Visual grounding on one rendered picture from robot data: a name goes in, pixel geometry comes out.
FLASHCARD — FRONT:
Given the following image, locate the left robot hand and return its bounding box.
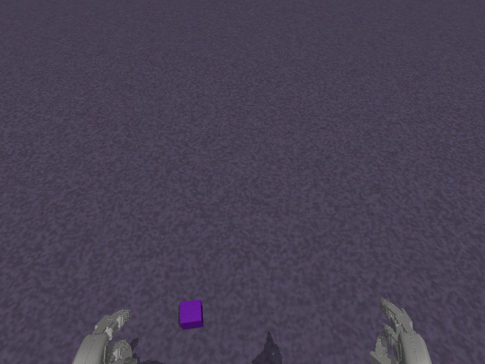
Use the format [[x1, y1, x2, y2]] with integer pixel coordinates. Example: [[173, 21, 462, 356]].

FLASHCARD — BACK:
[[72, 309, 137, 364]]

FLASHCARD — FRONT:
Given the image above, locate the right robot hand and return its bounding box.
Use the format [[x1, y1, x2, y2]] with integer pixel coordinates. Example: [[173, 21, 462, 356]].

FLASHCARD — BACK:
[[370, 298, 432, 364]]

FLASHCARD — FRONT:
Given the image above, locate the cube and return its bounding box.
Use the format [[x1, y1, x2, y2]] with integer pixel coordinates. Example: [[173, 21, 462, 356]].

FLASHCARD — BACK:
[[180, 300, 203, 330]]

